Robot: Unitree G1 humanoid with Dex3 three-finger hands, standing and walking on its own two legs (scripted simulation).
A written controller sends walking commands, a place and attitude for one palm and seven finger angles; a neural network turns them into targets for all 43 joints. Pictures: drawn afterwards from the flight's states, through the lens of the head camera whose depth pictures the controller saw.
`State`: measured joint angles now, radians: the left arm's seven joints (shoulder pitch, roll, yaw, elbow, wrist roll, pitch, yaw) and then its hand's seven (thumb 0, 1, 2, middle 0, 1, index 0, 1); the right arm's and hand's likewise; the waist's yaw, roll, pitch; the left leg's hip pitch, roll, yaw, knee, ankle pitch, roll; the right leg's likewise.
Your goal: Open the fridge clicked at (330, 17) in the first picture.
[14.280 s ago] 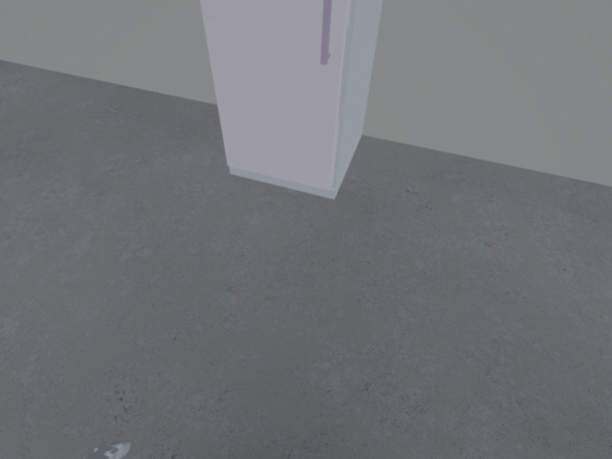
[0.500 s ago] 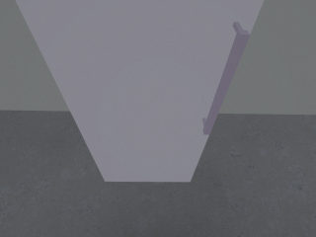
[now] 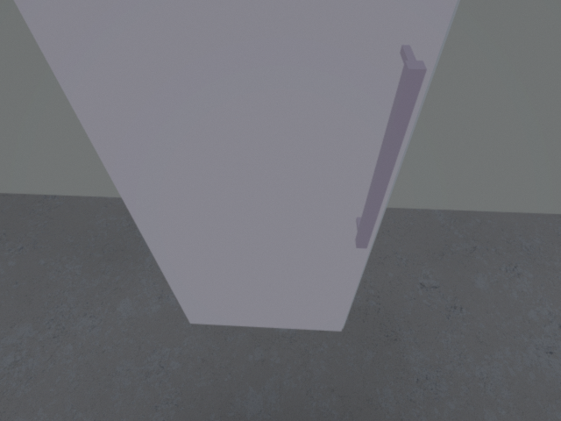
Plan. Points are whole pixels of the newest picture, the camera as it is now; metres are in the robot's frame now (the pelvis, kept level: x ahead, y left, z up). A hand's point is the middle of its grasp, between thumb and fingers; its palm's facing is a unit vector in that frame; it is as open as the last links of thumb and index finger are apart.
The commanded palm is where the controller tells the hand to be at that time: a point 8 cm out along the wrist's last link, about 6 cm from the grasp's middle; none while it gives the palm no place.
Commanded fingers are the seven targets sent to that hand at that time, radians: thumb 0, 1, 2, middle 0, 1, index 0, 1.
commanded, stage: come to a stop and stand still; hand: right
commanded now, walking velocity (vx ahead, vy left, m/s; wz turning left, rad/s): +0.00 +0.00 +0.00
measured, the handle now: (379, 168) +0.47 -0.13 +0.10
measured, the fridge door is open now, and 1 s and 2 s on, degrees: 0 0 0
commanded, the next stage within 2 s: look again from close up in 0.64 s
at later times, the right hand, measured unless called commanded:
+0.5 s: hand out of the picture +0.02 -0.15 -0.18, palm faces +0.02 +0.98 -0.20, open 7.3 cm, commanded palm none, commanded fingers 0.00 -0.90 -0.90 0.20 0.30 0.20 0.30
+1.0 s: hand out of the picture +0.02 -0.15 -0.18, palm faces -0.01 +0.97 -0.23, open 7.3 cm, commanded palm none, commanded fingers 0.00 -0.90 -0.90 0.20 0.30 0.20 0.30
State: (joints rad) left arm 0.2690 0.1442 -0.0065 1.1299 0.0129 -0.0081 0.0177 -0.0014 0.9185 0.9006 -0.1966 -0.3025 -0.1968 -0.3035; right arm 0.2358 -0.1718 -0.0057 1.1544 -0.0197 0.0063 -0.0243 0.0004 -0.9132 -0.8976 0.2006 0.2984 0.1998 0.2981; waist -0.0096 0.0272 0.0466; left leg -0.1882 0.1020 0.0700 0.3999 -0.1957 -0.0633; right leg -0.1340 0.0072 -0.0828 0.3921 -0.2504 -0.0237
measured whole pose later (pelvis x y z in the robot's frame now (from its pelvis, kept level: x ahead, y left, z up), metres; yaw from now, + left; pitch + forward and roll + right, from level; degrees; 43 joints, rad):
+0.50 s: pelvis +0.02 +0.02 +0.00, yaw +0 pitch -1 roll +0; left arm 0.28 0.13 0.00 1.16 0.01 -0.02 0.03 0.00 0.91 0.90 -0.20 -0.30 -0.20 -0.30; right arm 0.24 -0.15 -0.01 1.16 -0.02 0.00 -0.04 0.00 -0.93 -0.90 0.20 0.30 0.20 0.30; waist 0.00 0.00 0.05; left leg -0.17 0.07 0.08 0.42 -0.24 -0.03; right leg -0.10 -0.03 -0.08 0.40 -0.28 0.01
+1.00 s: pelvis +0.01 +0.02 -0.01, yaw +1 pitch -2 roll +0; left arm 0.29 0.18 0.00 1.07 0.02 -0.01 0.02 0.01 0.92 0.90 -0.19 -0.30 -0.20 -0.30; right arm 0.27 -0.14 0.02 1.12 -0.02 -0.01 -0.03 0.00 -0.91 -0.90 0.20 0.30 0.20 0.30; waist 0.00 -0.05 0.03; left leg -0.22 0.07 0.06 0.53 -0.28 -0.03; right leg -0.15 -0.04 -0.09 0.51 -0.33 0.01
